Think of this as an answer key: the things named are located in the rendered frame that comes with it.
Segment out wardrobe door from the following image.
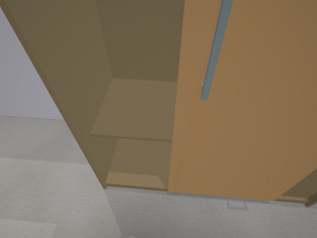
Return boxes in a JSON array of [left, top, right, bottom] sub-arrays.
[[281, 169, 317, 198], [167, 0, 317, 201]]

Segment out handle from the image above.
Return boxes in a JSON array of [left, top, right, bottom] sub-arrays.
[[201, 0, 234, 100]]

